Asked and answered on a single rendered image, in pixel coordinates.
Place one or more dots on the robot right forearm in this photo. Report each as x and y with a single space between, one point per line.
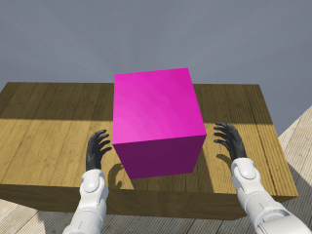
253 198

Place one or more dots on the robot left forearm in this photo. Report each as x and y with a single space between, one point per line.
90 214

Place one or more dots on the robot right hand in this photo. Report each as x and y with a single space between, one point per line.
232 142

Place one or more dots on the carton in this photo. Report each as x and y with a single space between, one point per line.
158 129

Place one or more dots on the pedestal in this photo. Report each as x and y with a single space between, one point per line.
45 128

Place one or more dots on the robot right upper arm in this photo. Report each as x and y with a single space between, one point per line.
283 225

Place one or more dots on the robot left hand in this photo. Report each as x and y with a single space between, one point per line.
93 153

